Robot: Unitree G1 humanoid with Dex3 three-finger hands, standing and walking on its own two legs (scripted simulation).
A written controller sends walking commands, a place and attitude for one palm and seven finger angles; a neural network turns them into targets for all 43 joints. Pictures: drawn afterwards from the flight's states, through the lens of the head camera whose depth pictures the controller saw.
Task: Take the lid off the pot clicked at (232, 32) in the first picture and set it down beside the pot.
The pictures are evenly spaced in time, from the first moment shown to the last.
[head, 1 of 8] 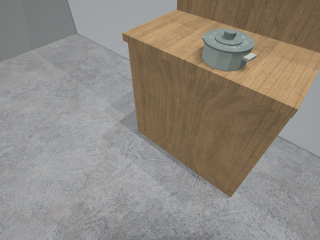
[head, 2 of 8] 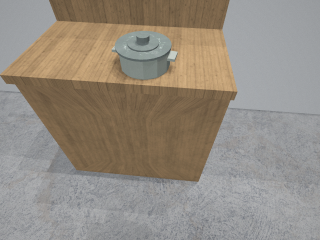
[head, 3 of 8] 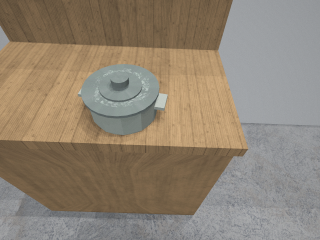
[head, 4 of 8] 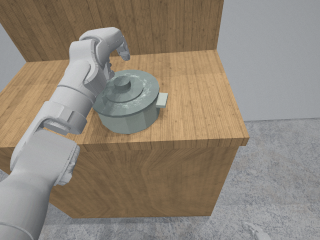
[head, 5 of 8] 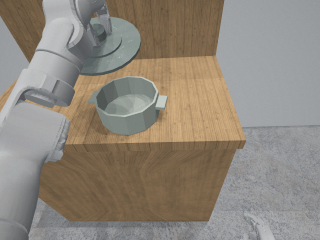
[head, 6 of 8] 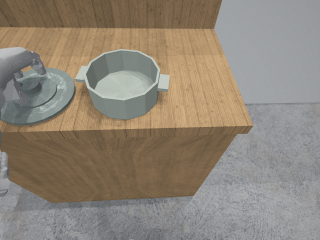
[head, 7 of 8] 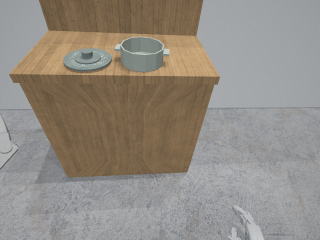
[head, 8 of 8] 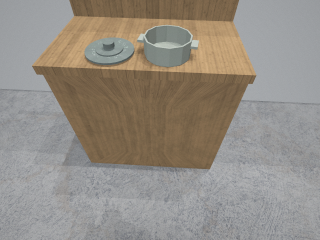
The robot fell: no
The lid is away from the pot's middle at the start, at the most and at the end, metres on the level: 0.00 0.24 0.24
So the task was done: yes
